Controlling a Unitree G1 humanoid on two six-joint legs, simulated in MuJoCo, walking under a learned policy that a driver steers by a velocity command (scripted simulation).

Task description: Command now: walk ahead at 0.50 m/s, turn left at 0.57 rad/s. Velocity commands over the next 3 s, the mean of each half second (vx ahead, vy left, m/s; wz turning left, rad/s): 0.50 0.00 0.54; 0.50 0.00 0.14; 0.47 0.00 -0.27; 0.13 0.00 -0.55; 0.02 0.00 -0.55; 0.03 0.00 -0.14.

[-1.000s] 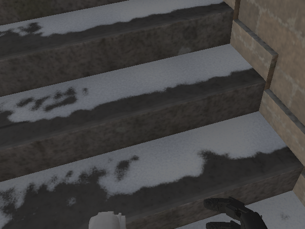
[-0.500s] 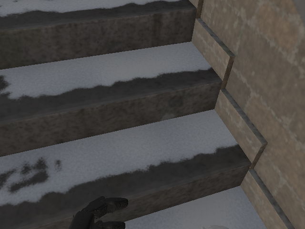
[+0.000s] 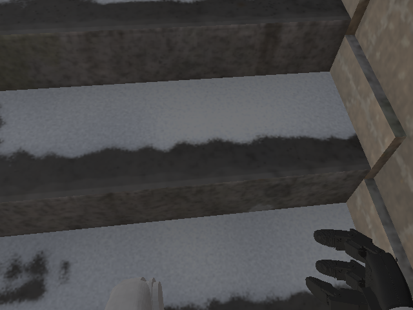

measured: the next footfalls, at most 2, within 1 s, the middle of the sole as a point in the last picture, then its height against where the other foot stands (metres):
left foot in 0.04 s outside the picture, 0.16 m higher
right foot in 0.36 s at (253, 257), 0.16 m higher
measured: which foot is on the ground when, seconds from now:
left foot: up 0.00-0.02, down 0.04-0.34, up 0.36-0.88, down 0.90-1.00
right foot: down 0.00-0.00, up 0.02-0.34, down 0.36-0.94, up 0.96-1.00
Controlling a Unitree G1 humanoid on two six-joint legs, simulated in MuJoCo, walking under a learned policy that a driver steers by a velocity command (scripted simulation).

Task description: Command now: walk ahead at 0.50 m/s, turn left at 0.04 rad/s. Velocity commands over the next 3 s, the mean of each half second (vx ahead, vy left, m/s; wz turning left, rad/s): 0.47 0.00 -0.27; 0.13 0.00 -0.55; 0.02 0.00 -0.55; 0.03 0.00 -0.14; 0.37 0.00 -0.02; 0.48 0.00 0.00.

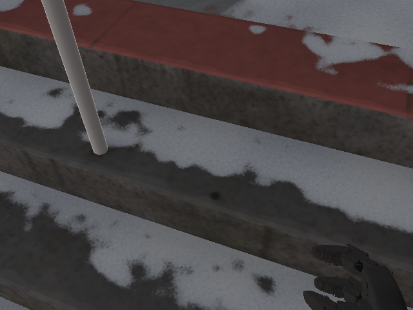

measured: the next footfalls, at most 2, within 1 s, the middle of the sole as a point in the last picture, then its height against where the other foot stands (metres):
right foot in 0.36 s outside the picture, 0.16 m higher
left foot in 0.88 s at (222, 179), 0.17 m higher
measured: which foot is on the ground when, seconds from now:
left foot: down 0.00-0.36, up 0.38-0.86, down 0.88-1.00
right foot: up 0.00-0.34, down 0.36-0.92, up 0.94-1.00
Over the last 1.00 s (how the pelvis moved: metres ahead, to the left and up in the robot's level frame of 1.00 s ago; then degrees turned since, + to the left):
0.59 0.12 0.41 21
